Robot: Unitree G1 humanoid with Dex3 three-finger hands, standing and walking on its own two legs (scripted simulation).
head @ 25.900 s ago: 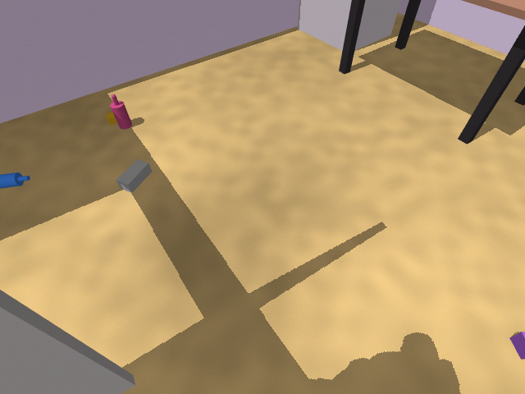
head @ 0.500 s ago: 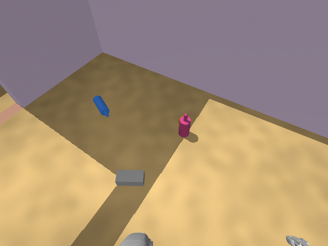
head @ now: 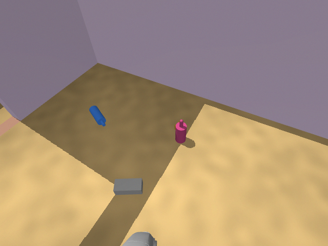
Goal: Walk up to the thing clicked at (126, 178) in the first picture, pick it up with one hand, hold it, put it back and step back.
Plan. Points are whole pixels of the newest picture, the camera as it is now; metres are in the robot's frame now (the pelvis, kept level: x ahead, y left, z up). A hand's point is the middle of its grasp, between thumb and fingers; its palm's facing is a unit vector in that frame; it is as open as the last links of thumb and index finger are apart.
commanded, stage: walk up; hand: left
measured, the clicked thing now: (128, 186) +0.54 +0.31 -0.74
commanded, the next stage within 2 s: none
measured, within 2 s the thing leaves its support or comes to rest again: neither
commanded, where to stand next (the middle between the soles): +0.16 +0.05 m, yaw +3 degrees
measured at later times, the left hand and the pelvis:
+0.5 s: hand out of the picture +0.10 +0.29 -0.18, palm faces +0.02 -0.94 -0.35, open 7.3 cm; pelvis +0.04 +0.02 -0.02, yaw +1 degrees
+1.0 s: hand out of the picture +0.05 +0.27 -0.16, palm faces +0.08 -0.92 -0.39, open 7.3 cm; pelvis +0.02 -0.01 -0.01, yaw +5 degrees
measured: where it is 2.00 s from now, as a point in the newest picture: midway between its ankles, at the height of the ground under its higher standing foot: outside the picture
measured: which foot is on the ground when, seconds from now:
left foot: up 0.00-0.18, down 0.20-0.64, up 0.66-0.90, down 0.92-1.00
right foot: down 0.00-0.22, up 0.24-0.58, down 0.60-0.96, up 0.98-1.00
